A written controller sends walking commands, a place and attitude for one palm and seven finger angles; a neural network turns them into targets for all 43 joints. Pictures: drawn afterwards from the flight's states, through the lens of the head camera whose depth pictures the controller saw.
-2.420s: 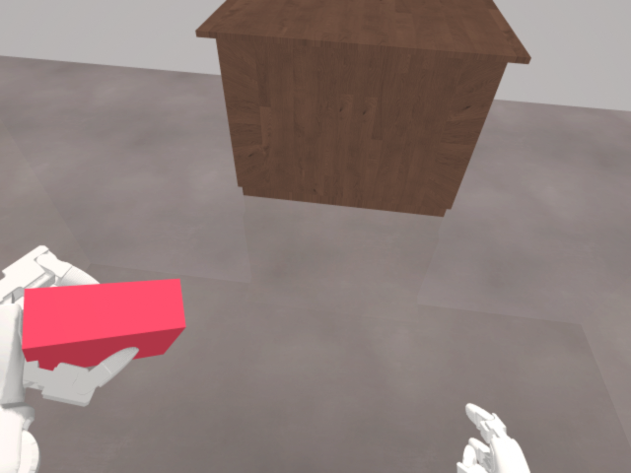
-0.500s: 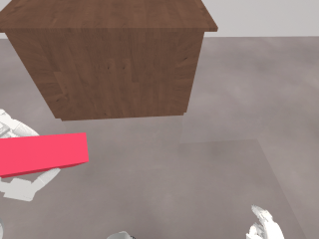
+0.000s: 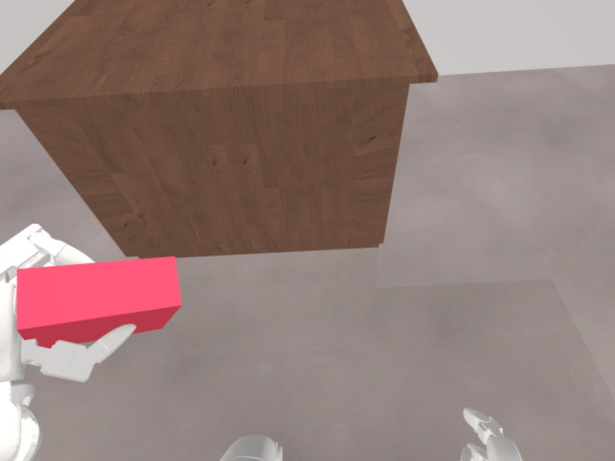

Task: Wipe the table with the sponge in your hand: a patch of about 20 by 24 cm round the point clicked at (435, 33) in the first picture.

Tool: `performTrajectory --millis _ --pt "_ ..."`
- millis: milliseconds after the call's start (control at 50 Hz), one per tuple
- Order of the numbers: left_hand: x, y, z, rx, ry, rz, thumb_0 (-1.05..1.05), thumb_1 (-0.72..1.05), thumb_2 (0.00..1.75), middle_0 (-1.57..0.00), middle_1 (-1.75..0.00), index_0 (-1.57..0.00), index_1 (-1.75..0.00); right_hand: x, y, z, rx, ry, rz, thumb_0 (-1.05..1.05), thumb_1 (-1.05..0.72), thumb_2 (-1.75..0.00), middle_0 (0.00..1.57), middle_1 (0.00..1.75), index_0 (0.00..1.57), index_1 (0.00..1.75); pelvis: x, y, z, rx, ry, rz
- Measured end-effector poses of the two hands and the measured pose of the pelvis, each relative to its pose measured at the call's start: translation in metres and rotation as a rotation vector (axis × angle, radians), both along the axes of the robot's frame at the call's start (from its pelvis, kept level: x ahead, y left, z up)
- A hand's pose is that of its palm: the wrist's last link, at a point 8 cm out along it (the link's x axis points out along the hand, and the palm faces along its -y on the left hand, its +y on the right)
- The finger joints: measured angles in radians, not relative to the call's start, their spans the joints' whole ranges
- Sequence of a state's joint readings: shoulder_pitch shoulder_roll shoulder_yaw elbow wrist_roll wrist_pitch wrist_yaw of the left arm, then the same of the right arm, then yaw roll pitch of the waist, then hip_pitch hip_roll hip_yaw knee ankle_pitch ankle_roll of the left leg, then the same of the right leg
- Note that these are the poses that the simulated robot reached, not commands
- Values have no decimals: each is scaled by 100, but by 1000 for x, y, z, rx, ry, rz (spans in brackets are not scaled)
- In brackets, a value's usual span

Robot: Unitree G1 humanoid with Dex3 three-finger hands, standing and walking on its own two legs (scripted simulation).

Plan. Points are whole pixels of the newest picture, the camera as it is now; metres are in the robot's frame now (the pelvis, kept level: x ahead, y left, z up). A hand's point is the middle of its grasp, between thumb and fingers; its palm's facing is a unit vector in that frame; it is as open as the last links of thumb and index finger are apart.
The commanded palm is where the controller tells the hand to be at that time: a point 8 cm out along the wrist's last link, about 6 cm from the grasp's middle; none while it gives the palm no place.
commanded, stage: walk to a spot facing it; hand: left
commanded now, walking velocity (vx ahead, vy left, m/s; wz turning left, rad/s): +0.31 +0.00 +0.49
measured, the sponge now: (125, 301) +0.24 +0.20 +0.16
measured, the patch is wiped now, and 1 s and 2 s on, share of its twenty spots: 0.00 0.00 0.00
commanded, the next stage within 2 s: turn to face it in 0.34 s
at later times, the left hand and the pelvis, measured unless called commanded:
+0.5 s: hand (73, 225) +0.29 +0.25 +0.20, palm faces +0.54 -0.71 -0.45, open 9.3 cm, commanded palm +0.23 +0.29 +0.19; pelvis +0.13 -0.02 +0.00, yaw +11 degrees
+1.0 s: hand (169, 168) +0.39 +0.19 +0.19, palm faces +0.41 -0.81 -0.41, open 9.3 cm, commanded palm +0.34 +0.22 +0.19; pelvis +0.18 -0.06 +0.01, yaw +0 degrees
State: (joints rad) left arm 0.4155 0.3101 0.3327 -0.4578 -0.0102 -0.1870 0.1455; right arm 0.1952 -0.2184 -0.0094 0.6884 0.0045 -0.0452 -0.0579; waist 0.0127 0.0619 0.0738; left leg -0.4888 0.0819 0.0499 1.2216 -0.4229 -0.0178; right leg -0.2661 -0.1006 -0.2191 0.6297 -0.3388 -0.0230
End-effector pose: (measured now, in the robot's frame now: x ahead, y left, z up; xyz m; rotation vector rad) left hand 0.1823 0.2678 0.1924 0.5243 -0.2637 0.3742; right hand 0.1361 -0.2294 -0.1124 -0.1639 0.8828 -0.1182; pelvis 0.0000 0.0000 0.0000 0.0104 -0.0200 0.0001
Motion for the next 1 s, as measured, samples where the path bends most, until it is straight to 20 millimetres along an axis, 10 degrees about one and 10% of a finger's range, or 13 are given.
performTrajectory --millis 200,380,520,720,860,1000 --pt "43 7 18 78 -42 -1 0 -43 102 -82 -137 -82 -137 82 -38 42 -152 -37 14 1 -91 -90 20 30 20 30 65 -3 7 29 24 67" --pt "85 34 6 72 -127 45 0 -43 102 -82 -137 -83 -137 164 23 31 -30 -152 81 1 -91 -90 19 30 20 30 105 0 -11 -10 -8 137" --pt "62 11 28 92 -90 135 0 -43 102 -82 -137 -83 -137 199 60 30 91 -140 239 1 -90 -90 20 30 21 30 138 -21 2 -48 14 201" --pt "99 -8 -7 -93 -73 292 0 -43 102 -82 -137 -83 -137 258 13 23 11 -144 312 1 -90 -90 20 30 21 30 176 -50 -1 6 -16 190" --pt "146 -24 3 -44 -118 65 0 -43 102 -83 -137 -83 -137 268 -35 68 -100 -269 151 1 -91 -90 20 30 21 30 180 -49 -1 5 5 102" --pt "169 -41 13 8 -81 -43 0 -44 102 -83 -137 -83 -137 227 -61 76 -80 -252 56 1 -91 -90 20 30 20 30 178 -58 11 -34 7 -7"
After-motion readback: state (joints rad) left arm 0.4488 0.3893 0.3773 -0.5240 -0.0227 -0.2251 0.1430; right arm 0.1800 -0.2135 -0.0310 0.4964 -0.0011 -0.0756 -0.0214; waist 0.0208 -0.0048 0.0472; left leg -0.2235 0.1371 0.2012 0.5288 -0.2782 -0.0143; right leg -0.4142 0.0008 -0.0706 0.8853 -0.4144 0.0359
